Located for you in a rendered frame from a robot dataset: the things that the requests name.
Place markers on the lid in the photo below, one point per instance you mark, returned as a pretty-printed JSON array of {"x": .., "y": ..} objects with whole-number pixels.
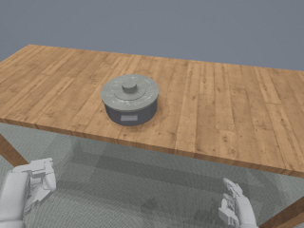
[{"x": 114, "y": 97}]

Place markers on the pot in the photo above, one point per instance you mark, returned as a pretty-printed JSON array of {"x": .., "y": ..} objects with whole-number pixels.
[{"x": 132, "y": 118}]

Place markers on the knob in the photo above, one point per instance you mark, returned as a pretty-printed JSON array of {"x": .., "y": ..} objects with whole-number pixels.
[{"x": 129, "y": 85}]

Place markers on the robot right hand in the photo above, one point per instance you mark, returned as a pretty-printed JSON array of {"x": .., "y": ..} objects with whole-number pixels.
[{"x": 241, "y": 211}]

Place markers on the robot left hand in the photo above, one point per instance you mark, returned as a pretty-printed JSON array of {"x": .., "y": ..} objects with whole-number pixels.
[{"x": 38, "y": 176}]

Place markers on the table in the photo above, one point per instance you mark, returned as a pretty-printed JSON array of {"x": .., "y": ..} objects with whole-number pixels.
[{"x": 246, "y": 116}]

